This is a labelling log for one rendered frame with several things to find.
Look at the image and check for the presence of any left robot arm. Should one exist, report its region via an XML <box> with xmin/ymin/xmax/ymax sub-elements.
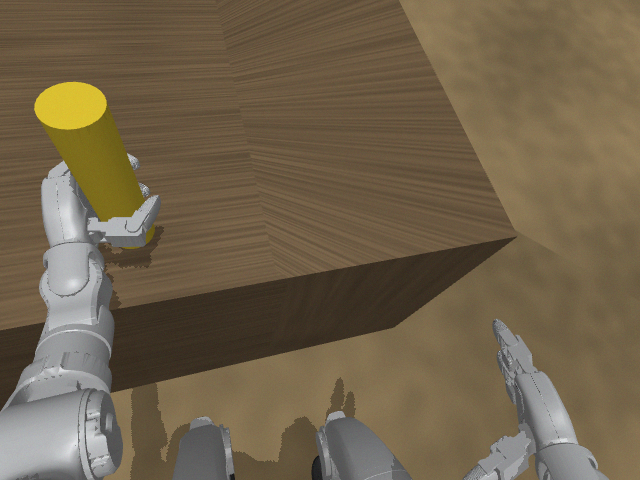
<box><xmin>0</xmin><ymin>242</ymin><xmax>123</xmax><ymax>480</ymax></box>

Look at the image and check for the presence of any can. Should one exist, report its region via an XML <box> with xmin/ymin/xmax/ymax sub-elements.
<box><xmin>34</xmin><ymin>82</ymin><xmax>155</xmax><ymax>249</ymax></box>

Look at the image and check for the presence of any left robot hand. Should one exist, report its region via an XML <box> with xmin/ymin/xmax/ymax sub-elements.
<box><xmin>41</xmin><ymin>153</ymin><xmax>161</xmax><ymax>249</ymax></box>

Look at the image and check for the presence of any right robot arm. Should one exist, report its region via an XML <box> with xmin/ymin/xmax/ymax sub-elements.
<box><xmin>535</xmin><ymin>443</ymin><xmax>609</xmax><ymax>480</ymax></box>

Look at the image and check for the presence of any right robot hand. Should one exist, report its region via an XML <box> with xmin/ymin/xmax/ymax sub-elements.
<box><xmin>462</xmin><ymin>319</ymin><xmax>579</xmax><ymax>480</ymax></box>

